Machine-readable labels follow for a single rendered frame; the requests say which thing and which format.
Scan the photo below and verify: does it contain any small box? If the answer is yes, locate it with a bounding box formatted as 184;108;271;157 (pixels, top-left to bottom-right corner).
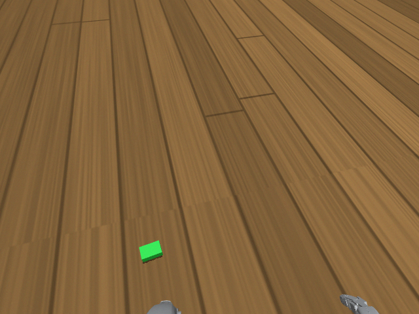
139;240;163;262

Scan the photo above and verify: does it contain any right robot hand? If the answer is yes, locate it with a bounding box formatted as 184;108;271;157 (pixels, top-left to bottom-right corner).
340;294;379;314

